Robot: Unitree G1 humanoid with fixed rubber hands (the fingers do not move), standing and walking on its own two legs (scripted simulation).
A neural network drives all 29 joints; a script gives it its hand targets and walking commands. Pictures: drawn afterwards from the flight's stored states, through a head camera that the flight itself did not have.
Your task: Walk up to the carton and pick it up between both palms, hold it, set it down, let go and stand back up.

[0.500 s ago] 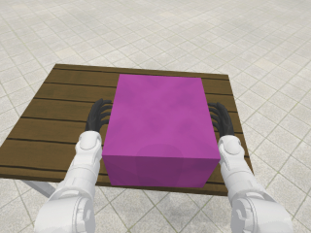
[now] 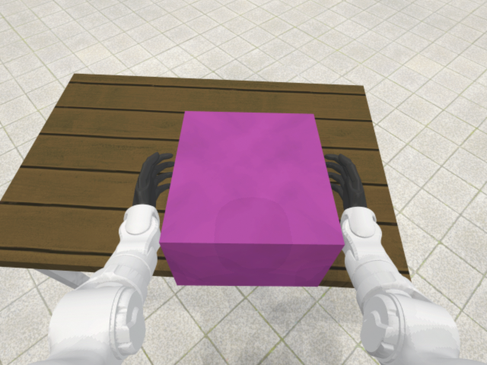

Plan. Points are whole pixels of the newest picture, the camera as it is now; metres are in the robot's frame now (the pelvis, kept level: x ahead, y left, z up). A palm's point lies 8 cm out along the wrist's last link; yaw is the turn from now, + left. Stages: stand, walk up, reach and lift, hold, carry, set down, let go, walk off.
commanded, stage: set down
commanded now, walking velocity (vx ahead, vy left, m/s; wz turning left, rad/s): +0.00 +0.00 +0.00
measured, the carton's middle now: (248, 195) +0.45 -0.02 -0.04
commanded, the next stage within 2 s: none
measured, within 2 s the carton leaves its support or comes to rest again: rests again in 0.62 s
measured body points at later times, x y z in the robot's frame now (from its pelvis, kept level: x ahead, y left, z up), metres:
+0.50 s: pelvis -0.01 +0.00 -0.01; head +0.13 +0.00 +0.41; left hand +0.44 +0.16 -0.02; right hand +0.42 -0.20 -0.02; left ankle -0.01 +0.12 -0.74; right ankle -0.03 -0.11 -0.74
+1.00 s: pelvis -0.03 +0.01 -0.02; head +0.14 +0.00 +0.40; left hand +0.44 +0.16 -0.03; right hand +0.42 -0.20 -0.03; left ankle -0.01 +0.12 -0.74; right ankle -0.03 -0.11 -0.74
